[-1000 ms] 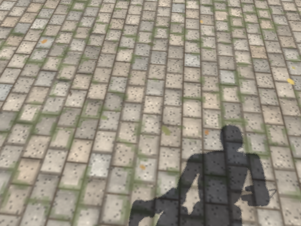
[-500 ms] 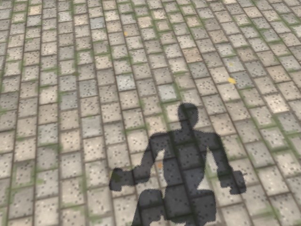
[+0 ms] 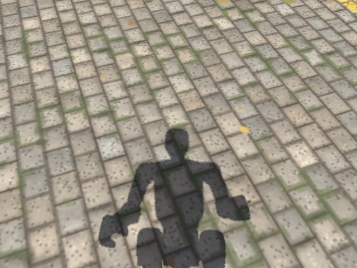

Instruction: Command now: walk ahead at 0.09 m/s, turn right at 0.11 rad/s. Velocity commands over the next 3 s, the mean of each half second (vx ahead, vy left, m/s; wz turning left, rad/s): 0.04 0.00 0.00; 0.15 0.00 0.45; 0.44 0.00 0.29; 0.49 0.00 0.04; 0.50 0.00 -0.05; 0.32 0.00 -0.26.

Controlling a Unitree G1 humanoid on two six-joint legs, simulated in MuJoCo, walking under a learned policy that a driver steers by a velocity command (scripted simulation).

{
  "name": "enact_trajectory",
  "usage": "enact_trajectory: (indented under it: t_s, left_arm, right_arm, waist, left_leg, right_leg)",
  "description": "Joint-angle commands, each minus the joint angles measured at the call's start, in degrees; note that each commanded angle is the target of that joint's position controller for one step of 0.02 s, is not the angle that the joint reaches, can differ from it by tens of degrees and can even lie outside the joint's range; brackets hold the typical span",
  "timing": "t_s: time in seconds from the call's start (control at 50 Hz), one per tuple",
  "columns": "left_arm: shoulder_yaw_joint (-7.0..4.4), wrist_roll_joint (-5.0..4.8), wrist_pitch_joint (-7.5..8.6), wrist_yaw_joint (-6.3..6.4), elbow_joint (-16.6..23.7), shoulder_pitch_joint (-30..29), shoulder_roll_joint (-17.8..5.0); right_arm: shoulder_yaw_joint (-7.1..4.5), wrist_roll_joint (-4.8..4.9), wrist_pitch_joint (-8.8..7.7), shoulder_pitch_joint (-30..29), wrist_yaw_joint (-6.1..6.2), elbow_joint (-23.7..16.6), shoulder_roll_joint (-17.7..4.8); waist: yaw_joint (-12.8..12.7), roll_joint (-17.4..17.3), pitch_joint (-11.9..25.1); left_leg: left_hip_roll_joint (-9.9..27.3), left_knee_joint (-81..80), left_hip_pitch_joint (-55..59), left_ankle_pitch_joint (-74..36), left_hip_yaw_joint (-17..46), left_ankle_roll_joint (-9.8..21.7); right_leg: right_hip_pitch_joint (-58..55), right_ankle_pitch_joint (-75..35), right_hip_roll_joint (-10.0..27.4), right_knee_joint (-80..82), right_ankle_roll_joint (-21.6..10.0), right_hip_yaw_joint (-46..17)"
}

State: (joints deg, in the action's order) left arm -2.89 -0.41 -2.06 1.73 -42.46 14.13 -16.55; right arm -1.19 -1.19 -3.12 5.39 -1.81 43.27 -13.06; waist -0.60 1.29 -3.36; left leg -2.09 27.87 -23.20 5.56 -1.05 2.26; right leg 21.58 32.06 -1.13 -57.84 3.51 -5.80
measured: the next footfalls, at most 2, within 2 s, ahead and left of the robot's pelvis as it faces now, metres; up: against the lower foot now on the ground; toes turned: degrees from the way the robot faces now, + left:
right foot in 0.14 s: +0.08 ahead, -0.15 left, +0.00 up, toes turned +3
right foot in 1.06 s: +0.24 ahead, -0.12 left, +0.00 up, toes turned +25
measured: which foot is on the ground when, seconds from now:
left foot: down 0.00-1.00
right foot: up 0.00-0.12, down 0.14-0.68, up 0.70-1.00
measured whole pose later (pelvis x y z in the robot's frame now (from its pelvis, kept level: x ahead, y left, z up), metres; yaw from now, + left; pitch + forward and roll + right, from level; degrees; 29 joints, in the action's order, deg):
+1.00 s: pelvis +0.12 -0.01 +0.02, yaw +18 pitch +2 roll -1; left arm -4.2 -1.1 5.0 0.9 -42.4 7.4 -16.1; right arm -3.9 1.5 0.0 15.4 1.4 44.7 -16.3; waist 3.0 -1.0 1.5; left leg -5.0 24.2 -14.6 11.6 11.5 3.2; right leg 22.0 16.1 -0.8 -33.4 2.5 -4.4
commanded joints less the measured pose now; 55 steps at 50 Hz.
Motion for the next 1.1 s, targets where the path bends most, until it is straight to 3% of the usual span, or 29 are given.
enact_trajectory:
  t_s: [0.02,0.08,0.12,0.14,0.16,0.2,0.24,0.36,0.46,0.5,0.54,0.6,0.64,0.66,0.68,0.7,0.72,0.74,0.76,0.78,0.82,0.9,0.96,1.02,1.04,1.06,1.08,1.1]
  left_arm:
    - [-0.95,0.60,-0.56,0.70,1.24,5.75,-3.01]
    - [-0.90,0.78,0.09,0.39,-0.46,6.25,-2.67]
    - [-0.80,1.87,0.21,0.15,-0.19,4.38,-2.86]
    - [-0.94,2.37,0.26,0.31,1.07,2.48,-4.63]
    - [-1.82,1.81,0.22,0.44,0.52,0.99,-8.07]
    - [-0.95,1.96,1.23,0.25,0.15,-0.02,-4.14]
    - [-0.77,1.73,2.35,0.19,-0.22,-0.43,-3.49]
    - [-0.70,1.01,3.21,0.26,-1.98,1.54,-3.66]
    - [-2.18,0.68,2.27,1.84,-1.97,2.63,-6.46]
    - [-2.66,0.75,1.71,2.55,-1.77,3.40,-6.77]
    - [-3.21,0.85,1.35,3.06,-1.30,3.32,-7.62]
    - [-3.41,0.42,1.51,3.54,0.60,-1.75,-7.62]
    - [-3.61,-0.07,1.69,3.59,1.32,-4.23,-7.99]
    - [-3.77,0.11,1.83,3.45,0.84,-2.37,-7.85]
    - [-3.39,1.05,1.93,3.32,2.74,-2.53,-5.76]
    - [-2.75,1.31,2.13,3.17,4.61,-7.49,-4.64]
    - [-2.82,0.30,2.71,2.40,4.43,-5.39,-4.72]
    - [-2.93,-0.40,3.19,1.74,3.71,-4.87,-5.11]
    - [-3.35,-0.19,3.74,1.52,3.51,-5.61,-6.09]
    - [-3.70,0.37,4.19,1.58,3.38,-6.49,-6.83]
    - [-3.43,0.87,5.42,0.90,3.44,-6.98,-5.51]
    - [-2.37,0.21,7.27,-0.30,3.45,-8.16,-2.96]
    - [-2.42,-0.80,8.01,-0.97,3.82,-8.43,-4.03]
    - [-2.97,-1.43,8.66,-0.99,2.54,-4.12,-4.85]
    - [-3.42,-1.49,8.71,-0.66,1.62,-0.75,-5.79]
    - [-4.06,-0.85,8.72,-0.05,0.57,5.62,-8.41]
    - [-4.28,1.09,8.36,-0.12,0.25,8.77,-11.93]
    - [-4.94,2.16,8.52,-0.87,-0.13,6.70,-13.59]
  right_arm:
    - [-1.96,-0.38,0.75,-3.56,0.60,-3.03,-8.15]
    - [-1.86,0.60,1.18,-2.76,1.17,-1.80,-8.18]
    - [-1.00,0.79,1.35,-1.66,1.18,-0.79,-6.29]
    - [-0.63,0.30,1.26,-0.66,1.01,-0.15,-5.60]
    - [-1.09,0.09,1.35,0.66,0.90,-0.25,-6.60]
    - [-1.03,0.10,1.39,-0.83,1.15,0.15,-6.57]
    - [-0.93,0.36,1.50,0.62,1.55,1.35,-6.09]
    - [-1.05,0.78,1.63,1.21,1.70,4.02,-6.01]
    - [-2.40,2.16,2.74,-1.74,2.02,3.09,-9.17]
    - [-2.68,2.25,3.26,-1.83,2.11,2.49,-8.68]
    - [-2.91,1.99,3.78,-1.35,1.94,1.91,-8.15]
    - [-3.25,1.72,4.43,0.56,1.15,1.35,-7.28]
    - [-3.66,1.91,4.50,1.91,0.61,1.32,-7.65]
    - [-4.42,1.88,4.44,2.63,0.70,1.19,-9.66]
    - [-6.18,1.47,4.28,3.63,1.20,0.79,-16.15]
    - [-5.94,0.63,3.53,11.27,0.98,1.81,-16.44]
    - [-5.29,0.73,2.16,11.85,0.85,1.85,-15.42]
    - [-5.09,1.60,1.26,9.35,1.06,0.90,-14.16]
    - [-4.81,2.48,1.01,6.67,1.42,0.14,-13.22]
    - [-4.37,2.59,1.08,4.46,2.09,-0.64,-12.23]
    - [-4.37,2.03,1.74,4.32,3.11,-1.26,-12.20]
    - [-4.98,2.41,1.83,6.36,3.88,-1.84,-12.95]
    - [-5.34,2.74,2.28,6.96,3.44,-2.68,-13.63]
    - [-4.81,2.89,2.93,5.70,3.27,-3.74,-11.94]
    - [-4.27,2.70,2.87,5.49,3.18,-4.15,-10.15]
    - [-3.18,2.52,2.63,5.45,3.06,-4.70,-6.22]
    - [-2.20,2.64,1.83,6.38,2.95,-6.23,-2.46]
    - [-3.00,3.32,0.82,5.40,2.77,-8.28,-6.69]
  waist:
    - [-1.46,-10.46,7.27]
    - [-1.74,-8.62,10.37]
    - [-1.77,-6.91,8.91]
    - [-0.87,-4.61,7.05]
    - [1.98,1.35,3.76]
    - [1.00,2.18,2.15]
    - [1.30,2.61,2.42]
    - [0.70,0.18,5.18]
    - [-0.66,-0.61,5.00]
    - [-0.91,1.06,5.32]
    - [-0.86,4.05,5.50]
    - [0.83,8.67,5.54]
    - [1.99,6.42,4.77]
    - [1.79,1.26,4.97]
    - [0.52,-14.21,4.95]
    - [5.58,-17.99,9.77]
    - [4.66,-12.24,11.92]
    - [3.41,-7.58,10.02]
    - [2.57,-5.35,6.74]
    - [2.03,-6.13,5.53]
    - [1.79,-8.07,5.21]
    - [2.38,-8.78,5.33]
    - [2.27,-10.29,4.96]
    - [-1.21,-9.18,4.51]
    - [-2.98,-7.77,4.88]
    - [-5.11,-1.74,7.38]
    - [-4.11,8.79,8.25]
    - [-1.82,13.38,2.88]
  left_leg:
    - [11.86,-12.33,4.08,-1.71,12.99,8.63]
    - [12.08,-10.81,5.09,2.88,11.58,8.64]
    - [10.07,-10.91,1.57,15.91,10.72,4.82]
    - [8.45,-9.74,-0.18,21.80,9.67,1.97]
    - [4.75,-8.94,1.64,21.90,5.80,-0.22]
    - [4.08,-5.21,6.98,15.86,4.59,-1.00]
    - [4.07,-3.47,7.74,10.74,4.24,-0.17]
    - [4.01,-0.42,10.82,-2.68,3.47,-0.09]
    - [3.00,3.90,4.79,-8.06,5.21,1.44]
    - [2.02,7.00,1.78,-6.90,5.14,1.09]
    - [1.10,11.03,-1.67,-3.25,3.84,0.00]
    - [1.42,16.27,-2.64,14.28,1.12,-0.16]
    - [1.69,11.02,2.65,11.92,0.38,1.44]
    - [2.71,4.60,7.39,1.63,4.75,3.11]
    - [12.00,-3.98,12.00,-8.65,24.38,9.99]
    - [18.61,-10.69,20.81,-4.38,39.71,17.78]
    - [19.56,-11.49,23.60,8.06,39.82,17.83]
    - [17.58,-11.90,22.04,20.57,36.89,15.52]
    - [16.01,-13.65,19.00,28.45,34.77,13.08]
    - [14.56,-15.11,16.41,29.58,32.71,11.44]
    - [11.24,-16.91,12.69,25.43,28.64,10.63]
    - [9.02,-16.00,10.21,20.22,25.20,10.84]
    - [9.14,-15.19,6.50,23.58,27.92,10.89]
    - [6.82,-11.48,0.46,27.91,29.39,8.29]
    - [4.88,-7.29,-3.82,29.42,27.80,6.26]
    - [1.01,6.21,-11.54,31.54,22.21,2.88]
    - [-5.21,21.76,-20.51,29.28,12.60,0.95]
    - [-0.24,30.23,-28.02,26.89,11.36,0.89]
  right_leg:
    - [-4.51,-4.03,2.81,11.28,0.78,2.37]
    - [-11.79,-17.32,2.47,23.40,-0.67,3.71]
    - [-16.29,-23.39,3.12,30.34,-2.55,2.84]
    - [-16.00,-23.21,6.55,32.59,-4.13,-1.07]
    - [-8.37,-12.26,6.33,32.35,-6.12,-1.69]
    - [-2.67,-7.19,5.07,34.36,-5.33,-0.80]
    - [-3.88,-13.92,4.80,33.79,-4.04,-0.41]
    - [-7.34,-25.52,4.29,31.07,-3.94,0.40]
    - [-10.67,-29.70,4.58,27.96,-5.16,2.47]
    - [-11.69,-33.27,7.20,28.40,-6.98,0.91]
    - [-13.09,-36.84,12.21,29.86,-9.93,-2.52]
    - [-11.42,-40.37,19.14,30.71,-13.35,-5.93]
    - [-7.11,-36.76,17.51,27.98,-11.01,-2.24]
    - [-3.82,-29.55,13.40,22.46,-7.60,2.35]
    - [5.65,-16.09,2.78,8.41,-1.13,11.44]
    - [14.65,8.36,-2.65,-4.67,-0.02,5.04]
    - [17.96,7.31,-0.30,-11.12,-1.10,-0.56]
    - [19.72,2.52,1.44,-11.35,-2.18,-1.02]
    - [20.73,-2.53,2.92,-7.37,-2.77,-0.74]
    - [18.76,-6.67,3.94,-3.19,-2.75,-0.52]
    - [13.09,-11.41,2.77,2.75,-1.71,1.38]
    - [5.79,-14.71,0.29,17.35,-0.58,2.65]
    - [-0.33,-15.30,-1.08,24.27,-0.62,3.02]
    - [-11.64,-20.92,-0.77,32.79,-1.99,3.40]
    - [-17.86,-19.90,1.36,34.95,-2.96,2.76]
    - [-26.94,-12.11,10.45,38.05,-5.64,-6.39]
    - [-30.40,3.60,20.99,44.96,-10.76,-24.56]
    - [-24.57,16.00,26.04,48.87,-16.15,-36.40]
